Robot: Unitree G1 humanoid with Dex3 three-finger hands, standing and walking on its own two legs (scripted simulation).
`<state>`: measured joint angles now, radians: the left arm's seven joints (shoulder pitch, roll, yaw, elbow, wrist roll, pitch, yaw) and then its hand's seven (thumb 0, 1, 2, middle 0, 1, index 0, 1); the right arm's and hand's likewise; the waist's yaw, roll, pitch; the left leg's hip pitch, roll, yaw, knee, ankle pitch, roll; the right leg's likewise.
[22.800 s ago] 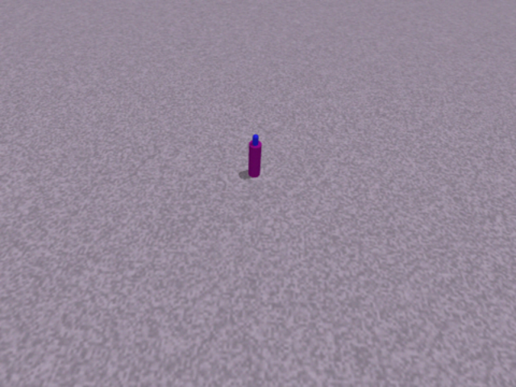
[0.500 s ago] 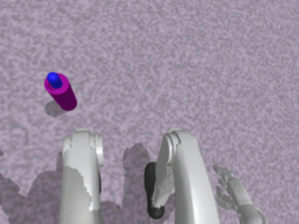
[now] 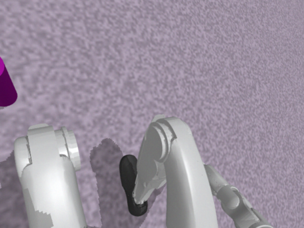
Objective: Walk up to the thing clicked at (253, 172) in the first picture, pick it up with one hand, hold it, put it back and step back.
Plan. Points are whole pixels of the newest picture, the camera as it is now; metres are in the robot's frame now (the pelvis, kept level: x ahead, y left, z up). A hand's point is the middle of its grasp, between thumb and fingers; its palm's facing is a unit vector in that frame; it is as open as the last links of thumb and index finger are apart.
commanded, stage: close in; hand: left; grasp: from the side
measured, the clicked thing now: out of the picture +0.44 +0.29 -0.16
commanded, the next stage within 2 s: rest palm in 0.46 s
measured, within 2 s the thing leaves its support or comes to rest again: neither
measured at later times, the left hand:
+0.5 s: hand out of the picture +0.40 +0.30 -0.15, palm faces +0.25 -0.97 +0.05, open 17.7 cm
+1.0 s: hand out of the picture +0.42 +0.29 -0.15, palm faces +0.25 -0.97 +0.03, open 17.0 cm
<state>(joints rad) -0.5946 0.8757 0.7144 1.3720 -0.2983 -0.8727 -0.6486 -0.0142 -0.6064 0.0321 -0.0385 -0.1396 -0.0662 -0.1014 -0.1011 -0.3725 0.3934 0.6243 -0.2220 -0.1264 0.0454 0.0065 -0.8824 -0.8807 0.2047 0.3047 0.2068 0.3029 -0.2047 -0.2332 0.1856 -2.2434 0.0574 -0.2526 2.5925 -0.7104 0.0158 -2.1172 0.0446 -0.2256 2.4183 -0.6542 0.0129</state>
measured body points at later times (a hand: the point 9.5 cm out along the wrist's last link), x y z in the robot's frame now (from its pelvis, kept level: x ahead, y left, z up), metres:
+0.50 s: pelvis -0.01 +0.00 -0.01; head +0.20 +0.17 +0.35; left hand +0.38 +0.35 -0.15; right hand +0.16 -0.25 -0.05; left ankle +0.08 +0.12 -0.26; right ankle +0.12 -0.11 -0.26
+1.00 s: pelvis +0.00 +0.01 -0.01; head +0.22 +0.17 +0.34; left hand +0.40 +0.34 -0.15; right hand +0.17 -0.25 -0.05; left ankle +0.08 +0.12 -0.26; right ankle +0.12 -0.11 -0.26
